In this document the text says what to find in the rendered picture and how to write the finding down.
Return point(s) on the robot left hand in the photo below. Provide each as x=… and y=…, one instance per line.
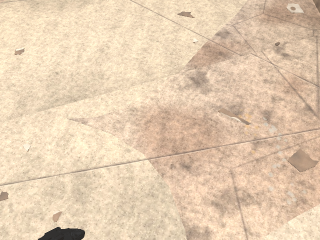
x=64, y=234

